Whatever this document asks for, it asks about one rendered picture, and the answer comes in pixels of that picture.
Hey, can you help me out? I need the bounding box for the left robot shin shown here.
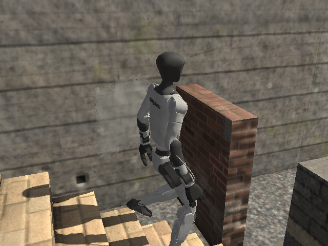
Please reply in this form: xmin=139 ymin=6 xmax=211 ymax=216
xmin=137 ymin=183 xmax=178 ymax=206

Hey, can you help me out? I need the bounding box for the right robot forearm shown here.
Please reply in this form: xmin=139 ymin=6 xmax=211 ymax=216
xmin=169 ymin=140 xmax=194 ymax=188

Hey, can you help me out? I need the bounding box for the robot left upper arm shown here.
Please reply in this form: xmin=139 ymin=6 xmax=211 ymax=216
xmin=137 ymin=84 xmax=159 ymax=124

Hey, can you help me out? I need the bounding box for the left robot forearm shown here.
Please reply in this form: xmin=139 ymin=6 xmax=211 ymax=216
xmin=137 ymin=118 xmax=150 ymax=146

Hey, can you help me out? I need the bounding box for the robot right upper arm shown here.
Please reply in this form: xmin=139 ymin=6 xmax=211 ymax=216
xmin=165 ymin=96 xmax=188 ymax=151

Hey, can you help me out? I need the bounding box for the robot torso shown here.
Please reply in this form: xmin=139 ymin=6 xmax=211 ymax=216
xmin=150 ymin=89 xmax=182 ymax=176

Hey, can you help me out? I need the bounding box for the robot right hand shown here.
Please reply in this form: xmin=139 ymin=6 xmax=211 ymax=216
xmin=185 ymin=183 xmax=205 ymax=208

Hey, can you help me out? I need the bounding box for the robot left hand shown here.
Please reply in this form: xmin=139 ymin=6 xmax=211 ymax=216
xmin=139 ymin=143 xmax=153 ymax=166

